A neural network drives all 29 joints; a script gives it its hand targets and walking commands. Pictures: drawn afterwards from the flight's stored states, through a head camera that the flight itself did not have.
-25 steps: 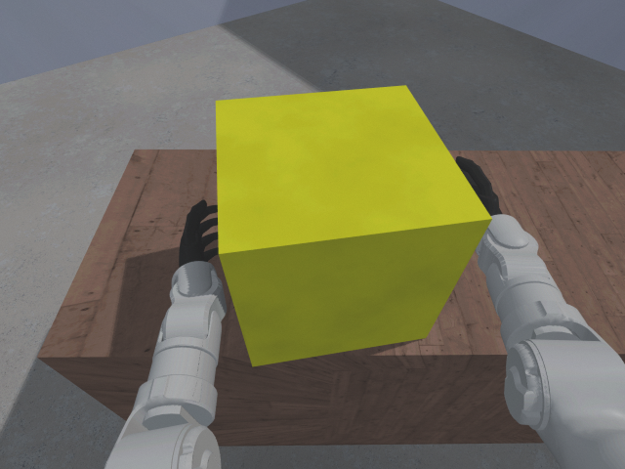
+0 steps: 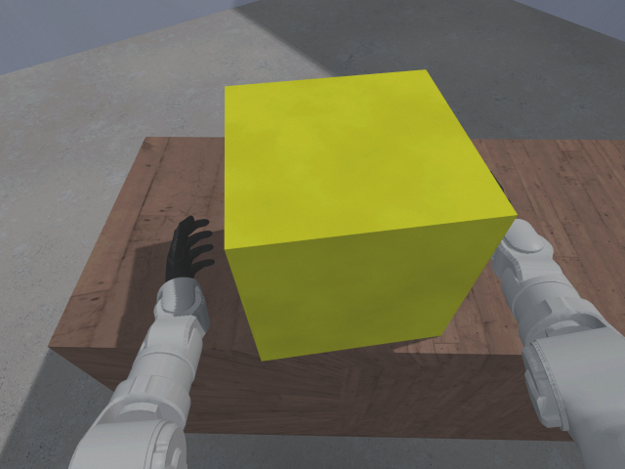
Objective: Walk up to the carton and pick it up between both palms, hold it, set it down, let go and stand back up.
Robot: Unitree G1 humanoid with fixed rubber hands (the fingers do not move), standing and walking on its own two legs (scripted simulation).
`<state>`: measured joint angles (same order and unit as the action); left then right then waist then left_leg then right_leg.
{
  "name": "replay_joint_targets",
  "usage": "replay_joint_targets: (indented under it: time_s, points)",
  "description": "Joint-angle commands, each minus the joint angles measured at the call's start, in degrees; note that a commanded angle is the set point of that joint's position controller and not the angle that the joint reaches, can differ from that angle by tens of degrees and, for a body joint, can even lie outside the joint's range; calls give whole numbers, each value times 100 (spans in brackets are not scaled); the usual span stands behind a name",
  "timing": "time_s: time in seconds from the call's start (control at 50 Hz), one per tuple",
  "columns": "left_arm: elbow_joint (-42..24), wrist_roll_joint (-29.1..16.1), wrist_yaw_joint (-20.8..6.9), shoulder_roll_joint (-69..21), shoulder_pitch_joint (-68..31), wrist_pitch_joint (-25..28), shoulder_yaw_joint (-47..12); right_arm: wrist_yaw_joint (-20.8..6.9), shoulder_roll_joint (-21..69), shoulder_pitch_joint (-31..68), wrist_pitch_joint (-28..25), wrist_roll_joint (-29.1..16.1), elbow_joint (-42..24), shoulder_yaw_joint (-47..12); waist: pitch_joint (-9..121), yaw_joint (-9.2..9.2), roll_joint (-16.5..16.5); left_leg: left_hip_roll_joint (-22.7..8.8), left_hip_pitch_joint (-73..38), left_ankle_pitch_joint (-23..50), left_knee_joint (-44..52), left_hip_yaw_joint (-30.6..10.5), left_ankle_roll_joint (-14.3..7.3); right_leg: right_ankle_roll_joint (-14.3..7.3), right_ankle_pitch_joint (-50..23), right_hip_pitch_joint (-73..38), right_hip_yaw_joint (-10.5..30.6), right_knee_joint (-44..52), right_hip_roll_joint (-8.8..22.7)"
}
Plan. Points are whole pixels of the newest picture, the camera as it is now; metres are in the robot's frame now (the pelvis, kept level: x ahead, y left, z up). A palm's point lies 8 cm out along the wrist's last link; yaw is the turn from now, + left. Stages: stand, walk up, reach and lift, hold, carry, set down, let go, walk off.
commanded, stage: set down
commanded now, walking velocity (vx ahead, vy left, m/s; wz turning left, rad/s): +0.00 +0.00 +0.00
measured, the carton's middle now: (340, 220) +0.48 -0.01 +0.04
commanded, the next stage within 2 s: none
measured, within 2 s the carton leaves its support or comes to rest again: neither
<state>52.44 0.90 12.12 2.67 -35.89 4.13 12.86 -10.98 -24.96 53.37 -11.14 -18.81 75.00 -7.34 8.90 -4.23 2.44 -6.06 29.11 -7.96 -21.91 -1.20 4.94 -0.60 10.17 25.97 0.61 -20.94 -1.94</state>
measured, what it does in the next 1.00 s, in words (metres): stands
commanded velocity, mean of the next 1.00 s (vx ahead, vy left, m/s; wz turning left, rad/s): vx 0.00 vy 0.00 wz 0.00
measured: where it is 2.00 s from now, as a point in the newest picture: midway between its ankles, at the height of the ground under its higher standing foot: outside the picture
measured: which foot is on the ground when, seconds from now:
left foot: down 0.00-1.00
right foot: down 0.00-1.00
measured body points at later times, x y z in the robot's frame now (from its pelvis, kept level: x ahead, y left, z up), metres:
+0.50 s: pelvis -0.01 +0.00 +0.00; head +0.04 -0.01 +0.45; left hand +0.37 +0.20 +0.04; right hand +0.43 -0.23 +0.07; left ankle +0.01 +0.17 -0.74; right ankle -0.02 -0.12 -0.74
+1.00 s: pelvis -0.04 +0.00 +0.00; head +0.00 -0.01 +0.45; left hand +0.31 +0.22 +0.03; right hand +0.35 -0.26 +0.03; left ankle +0.01 +0.17 -0.74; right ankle -0.02 -0.12 -0.74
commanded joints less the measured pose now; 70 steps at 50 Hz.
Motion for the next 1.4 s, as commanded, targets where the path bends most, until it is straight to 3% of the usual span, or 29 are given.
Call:
replay_joint_targets:
  time_s: [0.0, 0.14, 0.32, 0.54, 0.72, 0.84, 0.98, 1.2, 1.38]
  points:
    - [-684, -791, -18, 720, -2733, 331, -838, -46, -1799, 2678, -412, -782, -143, -290, 3631, -655, -369, 333, -1581, 2484, -606, 752, 119, -3, -2179, -206, -319, -254, -485]
    - [-643, -724, -149, 774, -2293, 312, -645, -82, -1836, 2245, -476, -843, -181, -433, 3448, -679, -572, 400, -1403, 2458, -566, 749, 75, 67, -2693, -660, -222, -324, -427]
    - [-814, -586, -225, 697, -1821, 272, -539, -161, -1884, 1791, -486, -950, -187, -542, 3260, -685, -502, 447, -1512, 2455, -508, 726, 62, 31, -2677, -918, -179, -277, -414]
    - [-1459, -663, -248, 603, -1035, 242, -643, -212, -2061, 1173, -699, -1022, -1090, -385, 3284, -589, -548, 542, -1576, 2482, -471, 645, 65, 38, -2984, -1290, -210, -310, -431]
    - [-2181, -889, -195, 618, -452, 300, -953, -300, -2262, 564, -922, -1106, -1928, -46, 3068, -369, -691, 603, -1552, 1805, -304, 559, -33, 7, -2388, -1226, -259, -209, -433]
    - [-2539, -919, -124, 563, -164, 237, -1087, -436, -2337, 50, -851, -1166, -2024, 134, 2630, -282, -718, 575, -1678, 1180, -135, 486, -117, -28, -1485, -942, -249, -76, -382]
    - [-2971, -920, -84, 505, 262, 65, -1179, -523, -2430, -463, -824, -1185, -2444, 375, 2346, -173, -882, 568, -1809, 787, -7, 416, -202, -57, -986, -853, -204, 31, -318]
    - [-4078, -712, -112, 281, 1514, -287, -1191, -564, -2639, -1724, -951, -1079, -3095, 920, 2096, 103, -787, 595, -2236, 1023, 90, 334, -229, -148, -1194, -1032, -197, 167, -287]
    - [-4774, -750, -111, 376, 2177, -213, -1166, -593, -2599, -2440, -1034, -1025, -3763, 1142, 1949, 218, -1033, 642, -2150, 784, 159, 375, -335, -131, -1020, -1206, -58, 200, -192]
